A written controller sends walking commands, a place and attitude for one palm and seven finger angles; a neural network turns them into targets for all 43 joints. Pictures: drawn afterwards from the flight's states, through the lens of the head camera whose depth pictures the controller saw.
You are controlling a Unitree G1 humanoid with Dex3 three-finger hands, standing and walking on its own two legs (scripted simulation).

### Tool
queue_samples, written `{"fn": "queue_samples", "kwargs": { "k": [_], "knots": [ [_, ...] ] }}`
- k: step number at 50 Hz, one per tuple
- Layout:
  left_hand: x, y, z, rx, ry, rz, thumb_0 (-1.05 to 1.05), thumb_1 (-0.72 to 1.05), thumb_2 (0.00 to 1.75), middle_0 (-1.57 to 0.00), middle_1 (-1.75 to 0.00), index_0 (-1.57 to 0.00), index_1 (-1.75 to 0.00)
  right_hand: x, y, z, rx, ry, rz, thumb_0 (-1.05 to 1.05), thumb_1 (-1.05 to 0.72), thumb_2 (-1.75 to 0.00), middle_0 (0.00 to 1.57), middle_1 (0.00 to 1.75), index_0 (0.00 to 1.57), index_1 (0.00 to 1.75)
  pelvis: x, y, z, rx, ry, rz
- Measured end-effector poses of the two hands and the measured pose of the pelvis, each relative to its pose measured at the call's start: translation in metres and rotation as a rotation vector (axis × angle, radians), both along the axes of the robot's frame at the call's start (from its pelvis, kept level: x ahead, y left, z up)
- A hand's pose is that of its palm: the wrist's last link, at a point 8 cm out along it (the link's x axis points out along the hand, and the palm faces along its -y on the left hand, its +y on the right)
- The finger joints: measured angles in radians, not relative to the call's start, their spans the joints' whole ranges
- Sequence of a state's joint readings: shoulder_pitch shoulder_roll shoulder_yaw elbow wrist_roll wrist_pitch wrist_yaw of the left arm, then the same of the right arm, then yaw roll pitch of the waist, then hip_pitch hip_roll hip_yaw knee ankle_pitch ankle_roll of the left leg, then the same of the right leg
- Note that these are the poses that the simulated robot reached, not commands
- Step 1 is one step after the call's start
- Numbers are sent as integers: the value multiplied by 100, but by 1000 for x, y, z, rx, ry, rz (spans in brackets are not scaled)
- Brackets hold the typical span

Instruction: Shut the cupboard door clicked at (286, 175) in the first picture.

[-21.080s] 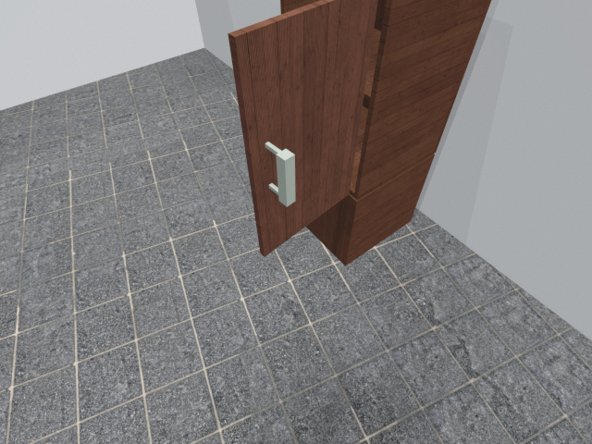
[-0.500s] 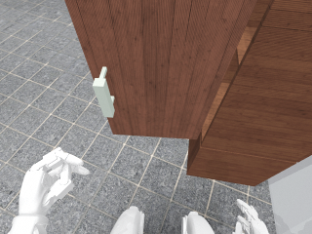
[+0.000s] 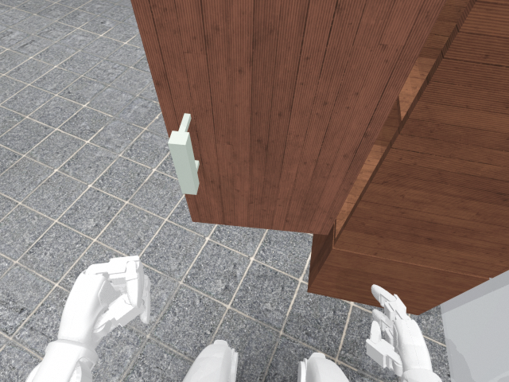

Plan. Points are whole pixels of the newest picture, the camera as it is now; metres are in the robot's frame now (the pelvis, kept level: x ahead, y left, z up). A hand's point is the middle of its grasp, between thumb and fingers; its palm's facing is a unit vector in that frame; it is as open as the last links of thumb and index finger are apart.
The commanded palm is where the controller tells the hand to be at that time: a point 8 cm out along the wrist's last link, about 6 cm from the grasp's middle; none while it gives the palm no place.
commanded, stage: raise the hand and make a fist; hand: left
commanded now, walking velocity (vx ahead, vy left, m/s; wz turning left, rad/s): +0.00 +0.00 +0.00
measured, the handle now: (188, 155) +0.46 +0.17 +0.06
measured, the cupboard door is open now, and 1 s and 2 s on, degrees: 96 96 96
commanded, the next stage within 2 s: bring the fist close to the handle in 0.48 s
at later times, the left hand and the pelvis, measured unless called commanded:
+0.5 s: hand (151, 289) +0.23 +0.16 +0.07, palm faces +0.02 -1.00 -0.04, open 3.1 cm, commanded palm +0.20 +0.22 +0.06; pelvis +0.00 -0.02 +0.00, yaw +0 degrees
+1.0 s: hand (179, 255) +0.28 +0.14 +0.06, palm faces -0.06 -1.00 -0.01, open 3.1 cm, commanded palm +0.27 +0.20 +0.06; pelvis +0.00 -0.02 +0.00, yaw -1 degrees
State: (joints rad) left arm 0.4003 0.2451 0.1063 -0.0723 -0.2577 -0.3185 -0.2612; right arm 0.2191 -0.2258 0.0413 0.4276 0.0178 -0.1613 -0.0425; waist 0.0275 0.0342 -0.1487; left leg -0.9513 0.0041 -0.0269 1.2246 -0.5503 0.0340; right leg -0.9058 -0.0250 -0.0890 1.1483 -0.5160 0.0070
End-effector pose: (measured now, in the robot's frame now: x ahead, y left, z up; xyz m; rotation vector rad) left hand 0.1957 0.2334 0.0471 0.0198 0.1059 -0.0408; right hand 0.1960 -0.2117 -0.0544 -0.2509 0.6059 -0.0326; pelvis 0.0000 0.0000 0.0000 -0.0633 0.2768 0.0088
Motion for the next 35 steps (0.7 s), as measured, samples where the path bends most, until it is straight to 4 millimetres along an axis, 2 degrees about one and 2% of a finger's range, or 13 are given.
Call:
{"fn": "queue_samples", "kwargs": {
  "k": [7,13,16,22,24,30,35],
  "knots": [
    [6,6,27,28,-131,63,2,90,89,-130,-149,-130,-149,-20,-17,-10,-4,60,-33,1,-90,-90,20,30,20,30,0,-8,1,7,-6,-1],
    [6,-12,3,-10,2,1,2,90,90,-130,-150,-130,-149,-33,-36,-14,-10,85,-76,1,-90,-90,20,30,20,30,0,-14,2,17,-3,-7],
    [5,-20,0,-11,13,-12,2,90,90,-130,-150,-130,-149,-36,-44,-13,-23,82,-96,1,-90,-90,20,30,20,30,0,-17,2,23,-2,-13],
    [9,-16,23,26,-128,53,2,90,89,-130,-150,-130,-149,-32,-51,-15,-26,74,-94,1,-90,-90,20,30,20,30,1,-23,-1,27,-1,-11],
    [9,-16,23,25,-127,59,2,90,89,-130,-150,-130,-149,-28,-51,-16,-15,71,-90,1,-90,-90,20,30,20,30,1,-24,-1,28,0,-9],
    [6,-28,4,-2,-9,1,2,90,90,-130,-150,-130,-149,-20,-47,-15,6,49,-89,1,-90,-90,20,30,20,30,2,-25,0,33,0,-12],
    [13,-27,13,10,-83,18,2,90,89,-130,-150,-130,-149,-15,-44,-15,-5,36,-71,1,-90,-90,20,30,20,30,2,-25,-2,29,2,-9]
  ]
}}
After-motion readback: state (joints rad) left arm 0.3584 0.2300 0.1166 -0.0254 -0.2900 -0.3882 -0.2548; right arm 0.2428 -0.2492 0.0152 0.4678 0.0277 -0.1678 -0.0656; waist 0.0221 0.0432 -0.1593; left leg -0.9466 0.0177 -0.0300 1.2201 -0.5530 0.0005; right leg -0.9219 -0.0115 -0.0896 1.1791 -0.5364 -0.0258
